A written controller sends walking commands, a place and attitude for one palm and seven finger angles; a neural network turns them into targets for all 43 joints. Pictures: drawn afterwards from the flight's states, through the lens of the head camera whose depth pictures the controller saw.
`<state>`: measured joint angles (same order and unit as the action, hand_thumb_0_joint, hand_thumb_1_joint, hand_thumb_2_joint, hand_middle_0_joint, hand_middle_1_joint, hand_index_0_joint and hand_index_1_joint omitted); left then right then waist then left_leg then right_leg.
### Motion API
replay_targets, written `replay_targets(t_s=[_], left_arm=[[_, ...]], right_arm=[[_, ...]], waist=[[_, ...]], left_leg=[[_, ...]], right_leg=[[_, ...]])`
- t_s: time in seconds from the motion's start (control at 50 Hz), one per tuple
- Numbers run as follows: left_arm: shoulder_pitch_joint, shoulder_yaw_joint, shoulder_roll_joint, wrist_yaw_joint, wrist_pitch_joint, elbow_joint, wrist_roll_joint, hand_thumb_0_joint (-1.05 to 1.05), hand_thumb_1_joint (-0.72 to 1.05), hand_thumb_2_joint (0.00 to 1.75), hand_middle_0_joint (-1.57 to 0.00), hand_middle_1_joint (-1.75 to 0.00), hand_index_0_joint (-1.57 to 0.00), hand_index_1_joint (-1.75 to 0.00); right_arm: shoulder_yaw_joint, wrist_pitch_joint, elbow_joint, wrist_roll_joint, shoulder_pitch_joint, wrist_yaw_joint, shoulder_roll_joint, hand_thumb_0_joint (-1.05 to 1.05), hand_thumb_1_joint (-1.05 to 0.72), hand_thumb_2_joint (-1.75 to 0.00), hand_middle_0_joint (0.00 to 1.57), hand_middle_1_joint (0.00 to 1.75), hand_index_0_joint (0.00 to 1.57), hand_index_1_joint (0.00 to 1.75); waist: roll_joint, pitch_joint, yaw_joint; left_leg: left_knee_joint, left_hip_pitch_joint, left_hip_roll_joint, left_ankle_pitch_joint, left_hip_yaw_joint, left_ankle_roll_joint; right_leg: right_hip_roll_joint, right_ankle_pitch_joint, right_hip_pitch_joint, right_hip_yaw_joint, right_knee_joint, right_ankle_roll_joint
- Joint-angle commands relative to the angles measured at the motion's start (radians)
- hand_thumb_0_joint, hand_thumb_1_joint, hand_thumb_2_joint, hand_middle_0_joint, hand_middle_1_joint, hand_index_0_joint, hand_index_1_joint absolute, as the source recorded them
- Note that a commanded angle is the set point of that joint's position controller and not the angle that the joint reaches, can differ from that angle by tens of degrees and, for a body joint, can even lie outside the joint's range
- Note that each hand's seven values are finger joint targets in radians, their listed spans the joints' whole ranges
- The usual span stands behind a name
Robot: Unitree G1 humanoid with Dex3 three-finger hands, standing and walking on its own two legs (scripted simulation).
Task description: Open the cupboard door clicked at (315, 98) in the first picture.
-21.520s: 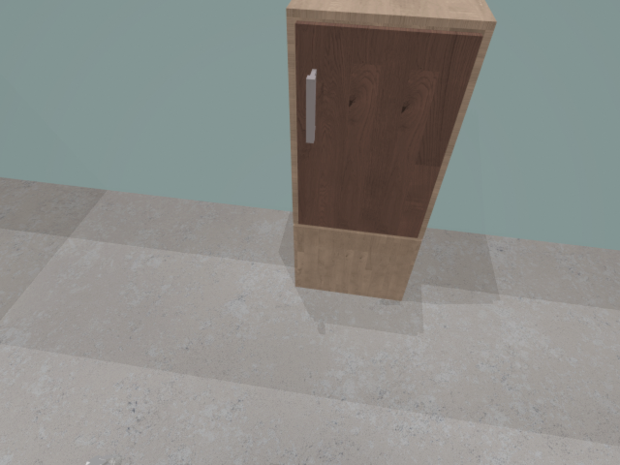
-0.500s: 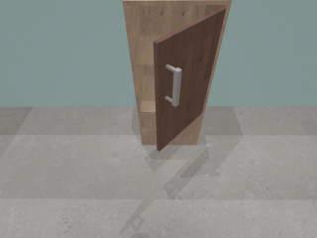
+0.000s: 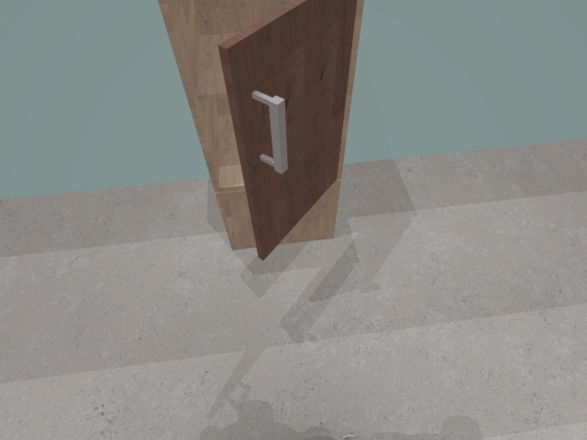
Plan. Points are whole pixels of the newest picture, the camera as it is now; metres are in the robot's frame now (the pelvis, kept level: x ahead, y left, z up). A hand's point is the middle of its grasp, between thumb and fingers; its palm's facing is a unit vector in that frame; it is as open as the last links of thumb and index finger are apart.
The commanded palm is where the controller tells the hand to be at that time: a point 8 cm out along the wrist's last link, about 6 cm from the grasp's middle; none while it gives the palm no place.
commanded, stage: walk to a spot facing it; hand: left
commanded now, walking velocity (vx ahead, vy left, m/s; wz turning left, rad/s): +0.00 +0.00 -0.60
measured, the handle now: (270, 134) +0.60 +0.09 +0.05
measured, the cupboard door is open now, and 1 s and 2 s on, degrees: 46 46 46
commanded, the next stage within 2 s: none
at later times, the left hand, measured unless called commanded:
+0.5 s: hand out of the picture +0.12 +0.16 -0.15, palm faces -0.20 -0.95 -0.25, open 7.3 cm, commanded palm none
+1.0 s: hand (261, 359) +0.26 +0.08 -0.16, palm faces -0.57 -0.77 -0.30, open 7.3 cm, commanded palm none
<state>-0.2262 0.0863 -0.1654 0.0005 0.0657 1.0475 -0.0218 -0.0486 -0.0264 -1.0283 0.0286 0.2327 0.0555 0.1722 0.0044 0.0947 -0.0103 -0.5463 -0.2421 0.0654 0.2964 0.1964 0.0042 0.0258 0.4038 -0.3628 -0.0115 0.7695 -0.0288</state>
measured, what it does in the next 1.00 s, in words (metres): steps on the spot, turning right: left foot, then right foot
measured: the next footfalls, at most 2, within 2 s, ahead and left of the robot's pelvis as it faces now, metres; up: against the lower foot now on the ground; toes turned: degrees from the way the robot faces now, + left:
left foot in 0.60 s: +0.11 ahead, +0.11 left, +0.00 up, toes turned -22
right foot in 0.92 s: +0.01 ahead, -0.15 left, +0.00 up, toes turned -36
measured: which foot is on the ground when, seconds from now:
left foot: down 0.00-0.10, up 0.12-0.58, down 0.60-0.90, up 0.92-1.00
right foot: down 0.00-0.58, up 0.60-0.90, down 0.92-1.00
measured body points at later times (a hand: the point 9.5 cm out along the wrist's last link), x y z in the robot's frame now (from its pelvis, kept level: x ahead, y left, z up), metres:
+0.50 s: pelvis +0.02 -0.02 +0.01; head +0.08 -0.04 +0.46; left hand +0.13 +0.21 -0.14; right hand +0.10 -0.30 -0.13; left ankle +0.05 +0.12 -0.68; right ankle +0.00 -0.10 -0.73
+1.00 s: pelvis +0.03 -0.03 -0.01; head +0.08 -0.08 +0.44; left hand +0.29 +0.12 -0.13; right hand -0.10 -0.27 -0.16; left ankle +0.08 +0.12 -0.68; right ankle -0.03 -0.12 -0.73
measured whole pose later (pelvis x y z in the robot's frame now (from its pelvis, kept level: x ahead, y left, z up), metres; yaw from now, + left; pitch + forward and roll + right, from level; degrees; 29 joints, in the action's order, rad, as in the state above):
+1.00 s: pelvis +0.03 -0.03 -0.01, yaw -36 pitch +0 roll +0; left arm -0.11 0.06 -0.25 0.00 0.03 0.87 -0.02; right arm -0.06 -0.07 -0.93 0.01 0.24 0.03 0.28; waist 0.04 0.14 0.02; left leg -1.02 -0.40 0.10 0.53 0.05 -0.06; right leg 0.01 0.33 -0.32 -0.01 0.64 -0.02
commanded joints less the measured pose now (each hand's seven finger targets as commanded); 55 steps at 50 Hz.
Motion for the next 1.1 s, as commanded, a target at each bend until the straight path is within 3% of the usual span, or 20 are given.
replay_targets(t_s=[0.0,0.06,0.08,0.1,0.14,0.2,0.42,0.5,0.54,0.56,0.58,0.6,0.68,0.78,0.84,0.86,0.88,0.9,0.98,1.08], left_arm=[[0.023,0.018,-0.059,-0.014,-0.029,-0.112,0.0,0.0,0.9,0.9,-0.2,-0.3,-0.2,-0.3],[-0.089,0.029,-0.113,-0.01,-0.042,-0.096,-0.002,0.0,0.9,0.9,-0.2,-0.3,-0.2,-0.3],[-0.115,0.049,-0.227,0.006,-0.051,-0.093,-0.013,0.0,0.9,0.9,-0.2,-0.3,-0.2,-0.3],[-0.137,0.05,-0.275,0.012,-0.049,-0.092,0.002,0.0,0.9,0.9,-0.2,-0.3,-0.2,-0.3],[-0.044,0.047,-0.233,0.027,-0.047,-0.124,0.0,0.0,0.9,0.9,-0.2,-0.3,-0.2,-0.3],[-0.021,0.039,-0.201,0.033,-0.056,-0.146,0.003,0.0,0.9,0.9,-0.2,-0.3,-0.2,-0.3],[-0.059,0.048,-0.238,0.027,-0.05,-0.178,-0.006,0.0,0.9,0.9,-0.2,-0.3,-0.2,-0.3],[0.0,0.05,-0.238,0.022,-0.044,-0.201,-0.002,0.0,0.9,0.9,-0.2,-0.3,-0.2,-0.3],[0.03,0.039,-0.201,0.016,-0.041,-0.219,0.009,0.0,0.9,0.9,-0.2,-0.3,-0.2,-0.3],[-0.007,0.027,-0.145,0.004,-0.042,-0.232,0.015,0.0,0.9,0.9,-0.2,-0.3,-0.2,-0.3],[0.016,0.026,-0.155,-0.005,-0.048,-0.256,0.007,0.0,0.9,0.9,-0.2,-0.3,-0.2,-0.3],[0.064,0.029,-0.177,-0.013,-0.046,-0.253,-0.006,0.0,0.9,0.9,-0.2,-0.3,-0.2,-0.3],[0.065,0.02,-0.137,-0.035,-0.033,-0.239,0.004,0.0,0.9,0.9,-0.2,-0.3,-0.2,-0.3],[0.125,0.002,-0.123,-0.044,-0.034,-0.251,0.006,0.0,0.9,0.9,-0.2,-0.3,-0.2,-0.3],[0.05,0.009,-0.148,-0.039,-0.042,-0.221,0.007,0.0,0.9,0.9,-0.2,-0.3,-0.2,-0.3],[-0.029,0.019,-0.205,-0.03,-0.049,-0.201,0.003,0.0,0.9,0.9,-0.2,-0.3,-0.2,-0.3],[-0.091,0.046,-0.328,-0.01,-0.058,-0.181,-0.007,0.0,0.9,0.9,-0.2,-0.3,-0.2,-0.3],[-0.135,0.045,-0.362,0.003,-0.056,-0.171,0.009,0.0,0.9,0.9,-0.2,-0.3,-0.2,-0.3],[0.051,0.028,-0.261,0.024,-0.04,-0.221,-0.002,0.0,0.9,0.9,-0.2,-0.3,-0.2,-0.3],[0.044,0.032,-0.271,0.012,-0.047,-0.216,-0.006,0.0,0.9,0.9,-0.2,-0.3,-0.2,-0.3]], right_arm=[[-0.038,0.016,0.085,0.019,0.003,0.002,0.187,0.0,-0.9,-0.9,0.2,0.3,0.2,0.3],[-0.045,0.007,0.11,0.003,-0.026,-0.007,0.196,0.0,-0.9,-0.9,0.2,0.3,0.2,0.3],[-0.04,0.0,0.144,-0.011,-0.038,-0.013,0.132,0.0,-0.9,-0.9,0.2,0.3,0.2,0.3],[-0.038,-0.011,0.17,-0.013,-0.088,-0.02,0.138,0.0,-0.9,-0.9,0.2,0.3,0.2,0.3],[-0.041,-0.017,0.173,-0.011,-0.131,-0.02,0.134,0.0,-0.9,-0.9,0.2,0.3,0.2,0.3],[-0.031,-0.011,0.166,-0.011,-0.12,-0.021,0.118,0.0,-0.9,-0.9,0.2,0.3,0.2,0.3],[-0.027,-0.004,0.232,-0.026,-0.196,-0.016,0.115,0.0,-0.9,-0.9,0.2,0.3,0.2,0.3],[-0.025,0.01,0.225,-0.031,-0.106,-0.011,0.115,0.0,-0.9,-0.9,0.2,0.3,0.2,0.3],[-0.031,0.025,0.204,-0.024,-0.02,-0.002,0.165,0.0,-0.9,-0.9,0.2,0.3,0.2,0.3],[-0.049,0.031,0.215,-0.01,-0.009,-0.001,0.262,0.0,-0.9,-0.9,0.2,0.3,0.2,0.3],[-0.049,0.024,0.231,-0.001,0.013,0.004,0.295,0.0,-0.9,-0.9,0.2,0.3,0.2,0.3],[-0.041,0.026,0.228,0.009,0.021,0.004,0.267,0.0,-0.9,-0.9,0.2,0.3,0.2,0.3],[-0.021,0.029,0.243,0.01,-0.025,0.002,0.204,0.0,-0.9,-0.9,0.2,0.3,0.2,0.3],[-0.037,0.022,0.203,0.009,0.049,-0.008,0.243,0.0,-0.9,-0.9,0.2,0.3,0.2,0.3],[-0.043,0.015,0.201,0.0,0.035,-0.017,0.259,0.0,-0.9,-0.9,0.2,0.3,0.2,0.3],[-0.042,0.013,0.216,-0.008,0.021,-0.026,0.239,0.0,-0.9,-0.9,0.2,0.3,0.2,0.3],[-0.023,0.012,0.254,-0.02,-0.012,-0.031,0.152,0.0,-0.9,-0.9,0.2,0.3,0.2,0.3],[-0.021,0.002,0.267,-0.023,-0.052,-0.024,0.178,0.0,-0.9,-0.9,0.2,0.3,0.2,0.3],[-0.024,-0.006,0.215,-0.019,-0.041,-0.026,0.152,0.0,-0.9,-0.9,0.2,0.3,0.2,0.3],[-0.02,0.003,0.211,-0.015,-0.025,-0.039,0.124,0.0,-0.9,-0.9,0.2,0.3,0.2,0.3]], waist=[[0.122,-0.063,0.002],[-0.012,-0.099,-0.051],[-0.322,-0.094,-0.059],[-0.306,-0.068,-0.083],[-0.199,-0.038,-0.035],[-0.101,-0.132,-0.017],[-0.108,-0.129,-0.034],[-0.109,-0.156,0.012],[-0.019,-0.172,0.055],[0.249,-0.191,0.044],[0.271,-0.152,0.047],[0.154,-0.108,0.061],[0.184,-0.117,0.01],[0.22,-0.13,0.047],[0.169,-0.142,-0.001],[0.066,-0.178,-0.041],[-0.277,-0.187,-0.069],[-0.261,-0.188,-0.107],[-0.195,-0.138,-0.012],[-0.16,-0.118,-0.009]], left_leg=[[0.199,0.066,0.331,-0.303,-0.214,0.156],[-0.064,-0.007,0.208,-0.241,-0.068,0.037],[-0.292,-0.226,0.052,0.121,0.021,-0.035],[-0.492,-0.287,-0.016,0.352,-0.084,-0.043],[-0.618,-0.364,0.009,0.225,-0.213,-0.039],[-0.578,-0.326,0.006,0.134,-0.211,-0.057],[-0.338,-0.246,-0.051,0.147,-0.228,-0.054],[-0.082,-0.075,-0.069,0.056,-0.23,-0.041],[0.158,0.19,0.03,-0.053,-0.31,-0.005],[0.232,0.309,0.282,-0.146,-0.568,0.085],[0.267,0.226,0.445,-0.252,-0.662,0.198],[0.259,0.134,0.417,-0.333,-0.628,0.22],[0.144,0.155,0.237,-0.649,-0.275,0.136],[0.105,0.145,0.241,-0.599,-0.189,0.104],[-0.014,0.058,0.22,-0.485,-0.14,0.041],[-0.148,-0.059,0.186,-0.352,-0.094,-0.006],[-0.399,-0.327,0.03,0.168,0.007,-0.072],[-0.545,-0.35,0.018,0.381,-0.141,-0.068],[-0.559,-0.297,0.034,0.197,-0.182,-0.074],[-0.31,-0.193,-0.015,0.156,-0.142,-0.073]], right_leg=[[-0.065,0.103,-0.053,-0.005,0.085,0.015],[-0.054,-0.245,0.168,-0.004,-0.297,0.01],[-0.28,-0.455,0.283,0.363,-0.447,-0.066],[-0.386,-0.532,0.226,0.491,-0.479,-0.171],[-0.303,-0.439,0.211,0.479,-0.451,-0.189],[-0.238,-0.64,0.298,0.368,-0.383,-0.166],[-0.211,-0.691,0.28,0.477,-0.373,-0.187],[-0.158,-0.664,0.197,0.477,-0.322,-0.137],[-0.057,-0.422,-0.026,0.399,-0.23,-0.053],[0.076,-0.022,-0.208,0.237,-0.06,0.007],[0.057,0.244,-0.243,0.085,0.172,0.051],[0.022,0.21,-0.227,0.089,0.318,0.062],[-0.033,0.097,-0.21,0.018,0.355,0.082],[-0.019,0.056,-0.041,-0.073,0.021,0.057],[-0.002,-0.154,0.169,-0.098,-0.239,0.03],[-0.075,-0.334,0.347,-0.005,-0.329,-0.004],[-0.36,-0.643,0.492,0.385,-0.399,-0.119],[-0.451,-0.705,0.409,0.444,-0.402,-0.221],[-0.266,-0.56,0.244,0.296,-0.369,-0.172],[-0.225,-0.232,0.177,0.351,-0.43,-0.167]])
